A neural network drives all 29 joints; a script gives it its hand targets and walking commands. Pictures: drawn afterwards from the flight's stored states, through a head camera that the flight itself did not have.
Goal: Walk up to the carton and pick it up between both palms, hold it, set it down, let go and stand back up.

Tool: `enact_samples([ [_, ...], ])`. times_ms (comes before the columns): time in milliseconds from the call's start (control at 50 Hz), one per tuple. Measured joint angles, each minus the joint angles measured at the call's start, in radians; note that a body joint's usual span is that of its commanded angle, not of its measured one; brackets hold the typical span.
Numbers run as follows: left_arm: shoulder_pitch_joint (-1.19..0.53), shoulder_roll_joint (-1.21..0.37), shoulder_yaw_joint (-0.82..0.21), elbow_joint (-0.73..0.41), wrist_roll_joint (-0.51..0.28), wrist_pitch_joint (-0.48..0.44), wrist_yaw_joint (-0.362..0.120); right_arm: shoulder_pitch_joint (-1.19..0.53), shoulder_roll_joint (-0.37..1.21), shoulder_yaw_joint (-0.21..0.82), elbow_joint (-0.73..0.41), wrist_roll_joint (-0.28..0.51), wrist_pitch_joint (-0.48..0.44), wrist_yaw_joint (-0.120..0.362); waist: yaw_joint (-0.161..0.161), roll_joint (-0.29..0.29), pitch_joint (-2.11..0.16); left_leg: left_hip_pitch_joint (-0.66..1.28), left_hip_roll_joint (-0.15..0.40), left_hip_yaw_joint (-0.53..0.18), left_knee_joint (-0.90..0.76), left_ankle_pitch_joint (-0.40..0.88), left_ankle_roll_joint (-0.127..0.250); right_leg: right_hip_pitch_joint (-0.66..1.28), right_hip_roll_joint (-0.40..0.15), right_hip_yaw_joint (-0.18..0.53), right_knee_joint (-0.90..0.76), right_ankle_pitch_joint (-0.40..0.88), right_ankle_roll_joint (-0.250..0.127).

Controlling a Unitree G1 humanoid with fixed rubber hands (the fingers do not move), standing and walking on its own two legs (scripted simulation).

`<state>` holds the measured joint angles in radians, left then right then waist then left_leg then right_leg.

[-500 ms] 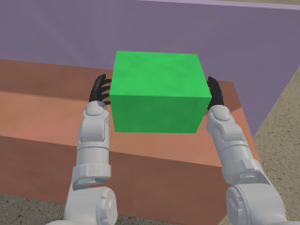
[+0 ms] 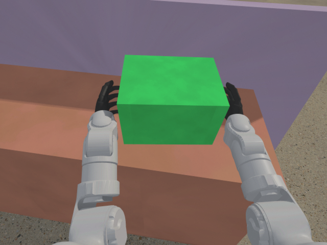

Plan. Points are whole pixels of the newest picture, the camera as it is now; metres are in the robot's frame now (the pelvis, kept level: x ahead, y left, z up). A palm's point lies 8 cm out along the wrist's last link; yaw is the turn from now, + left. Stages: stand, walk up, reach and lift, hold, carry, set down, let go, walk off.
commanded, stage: hold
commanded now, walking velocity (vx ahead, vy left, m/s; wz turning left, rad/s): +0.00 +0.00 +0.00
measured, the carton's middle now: (169, 100) +0.42 +0.01 +0.17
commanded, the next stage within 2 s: set down in 1.28 s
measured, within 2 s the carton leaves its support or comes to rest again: neither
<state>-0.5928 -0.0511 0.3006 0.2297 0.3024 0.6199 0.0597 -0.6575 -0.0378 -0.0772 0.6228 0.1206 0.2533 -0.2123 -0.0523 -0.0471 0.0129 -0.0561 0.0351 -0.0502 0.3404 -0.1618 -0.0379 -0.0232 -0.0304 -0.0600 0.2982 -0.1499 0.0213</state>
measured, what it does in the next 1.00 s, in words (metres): stands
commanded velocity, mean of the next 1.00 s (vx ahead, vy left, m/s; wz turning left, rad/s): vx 0.00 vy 0.00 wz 0.00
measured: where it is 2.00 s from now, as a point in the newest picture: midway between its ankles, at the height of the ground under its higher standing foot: outside the picture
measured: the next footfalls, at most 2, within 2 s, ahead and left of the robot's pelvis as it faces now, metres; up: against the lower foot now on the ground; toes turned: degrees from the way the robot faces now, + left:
none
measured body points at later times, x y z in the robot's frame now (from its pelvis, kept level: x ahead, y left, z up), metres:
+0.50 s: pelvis +0.00 +0.00 +0.00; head -0.04 +0.02 +0.45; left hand +0.38 +0.16 +0.17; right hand +0.38 -0.16 +0.16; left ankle +0.03 +0.14 -0.75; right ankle +0.02 -0.13 -0.75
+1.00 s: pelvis +0.00 +0.00 +0.00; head -0.04 +0.02 +0.45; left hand +0.38 +0.16 +0.17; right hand +0.38 -0.16 +0.16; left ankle +0.03 +0.14 -0.75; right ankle +0.02 -0.13 -0.75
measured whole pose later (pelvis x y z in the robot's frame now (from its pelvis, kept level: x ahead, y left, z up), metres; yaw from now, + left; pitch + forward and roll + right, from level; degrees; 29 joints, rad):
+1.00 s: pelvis +0.00 +0.00 +0.00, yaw +0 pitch -7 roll -1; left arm -0.62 -0.06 0.33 0.26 0.32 0.62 0.04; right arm -0.68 -0.04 -0.09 0.64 0.11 0.26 -0.21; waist -0.05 -0.05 0.02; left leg -0.05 0.03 -0.05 0.33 -0.16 -0.04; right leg -0.03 -0.03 -0.05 0.30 -0.15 0.02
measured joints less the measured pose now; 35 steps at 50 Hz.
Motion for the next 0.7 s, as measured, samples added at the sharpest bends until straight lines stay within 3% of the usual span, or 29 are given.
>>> enact_samples([
  [260,-0.017,-0.006,0.010,0.012,0.009,-0.003,-0.011,-0.013,-0.007,-0.010,0.006,-0.008,0.002,0.007,-0.004,0.000,0.012,0.000,-0.002,0.004,-0.002,0.003,0.003,-0.002,-0.002,0.004,-0.001,0.004,0.002],
  [480,-0.014,0.002,-0.006,0.009,-0.008,-0.011,0.015,-0.015,-0.010,0.000,0.007,0.005,-0.014,0.005,0.005,0.004,0.006,-0.017,0.004,0.008,0.002,0.002,0.000,-0.018,0.004,0.008,-0.004,0.008,-0.001],
  [700,-0.004,-0.004,0.011,0.017,0.009,-0.003,-0.012,-0.007,0.000,-0.005,0.010,-0.009,0.005,0.002,-0.001,0.001,0.005,0.004,0.000,-0.001,-0.006,0.001,0.000,0.003,0.000,-0.001,-0.002,-0.002,0.000],
])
